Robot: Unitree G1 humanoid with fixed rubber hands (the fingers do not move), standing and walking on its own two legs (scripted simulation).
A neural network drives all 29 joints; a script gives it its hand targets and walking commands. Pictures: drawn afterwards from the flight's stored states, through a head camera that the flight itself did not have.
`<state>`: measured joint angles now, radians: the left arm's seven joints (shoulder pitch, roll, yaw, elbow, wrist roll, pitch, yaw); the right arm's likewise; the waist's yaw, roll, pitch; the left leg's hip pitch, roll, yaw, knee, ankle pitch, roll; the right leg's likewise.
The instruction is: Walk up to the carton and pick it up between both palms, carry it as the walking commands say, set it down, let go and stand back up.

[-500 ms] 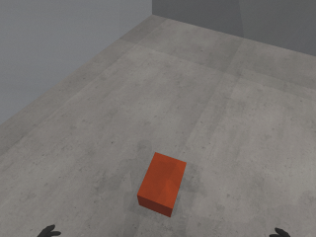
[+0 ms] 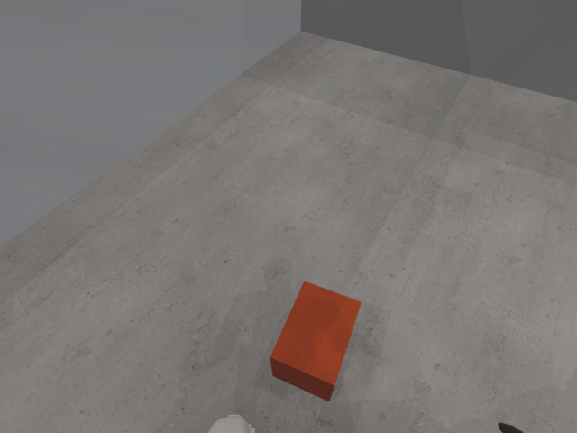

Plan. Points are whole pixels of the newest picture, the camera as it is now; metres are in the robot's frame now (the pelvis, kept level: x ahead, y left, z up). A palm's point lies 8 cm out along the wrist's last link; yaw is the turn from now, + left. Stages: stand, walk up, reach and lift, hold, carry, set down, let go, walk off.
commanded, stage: walk up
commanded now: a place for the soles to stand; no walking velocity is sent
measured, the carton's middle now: (316, 339) +0.50 -0.06 -0.67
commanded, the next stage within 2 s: none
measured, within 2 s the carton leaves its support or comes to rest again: neither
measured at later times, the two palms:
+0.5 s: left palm (43, 375) +0.23 +0.40 -0.09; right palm out of the picture +0.13 -0.21 -0.14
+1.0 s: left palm (68, 351) +0.27 +0.38 -0.10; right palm out of the picture +0.08 -0.21 -0.11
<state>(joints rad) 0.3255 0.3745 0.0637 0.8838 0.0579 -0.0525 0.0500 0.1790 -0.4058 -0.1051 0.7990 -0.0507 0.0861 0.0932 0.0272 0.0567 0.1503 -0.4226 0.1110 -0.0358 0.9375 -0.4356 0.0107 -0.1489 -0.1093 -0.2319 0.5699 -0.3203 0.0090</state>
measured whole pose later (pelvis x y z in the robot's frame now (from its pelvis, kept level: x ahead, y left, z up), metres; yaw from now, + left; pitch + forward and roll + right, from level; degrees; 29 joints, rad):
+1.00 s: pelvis +0.08 +0.12 +0.00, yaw -19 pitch -6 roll +1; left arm 0.09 0.37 0.01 1.03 -0.02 0.02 0.02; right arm 0.08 -0.40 -0.05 0.97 0.02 0.05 0.03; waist -0.02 0.01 0.18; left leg -0.11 0.06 0.19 0.56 -0.35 0.01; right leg -0.25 0.02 0.13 0.60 -0.24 0.02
